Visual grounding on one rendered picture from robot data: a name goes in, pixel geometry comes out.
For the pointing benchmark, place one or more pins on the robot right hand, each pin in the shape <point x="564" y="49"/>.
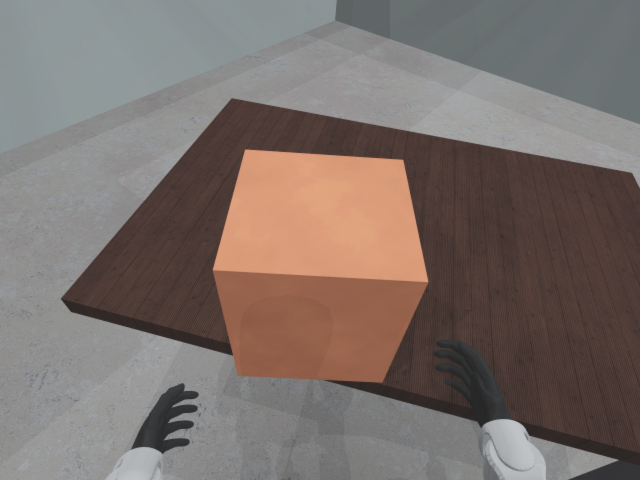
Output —
<point x="480" y="387"/>

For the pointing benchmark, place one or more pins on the table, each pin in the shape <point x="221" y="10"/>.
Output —
<point x="533" y="261"/>

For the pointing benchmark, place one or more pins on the right robot forearm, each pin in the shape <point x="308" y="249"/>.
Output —
<point x="508" y="454"/>

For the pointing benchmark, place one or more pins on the carton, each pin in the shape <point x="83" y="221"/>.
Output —
<point x="320" y="269"/>

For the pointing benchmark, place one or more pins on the robot left hand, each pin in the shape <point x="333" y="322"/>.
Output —
<point x="156" y="427"/>

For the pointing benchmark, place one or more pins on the left robot forearm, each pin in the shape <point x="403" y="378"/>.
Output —
<point x="143" y="463"/>

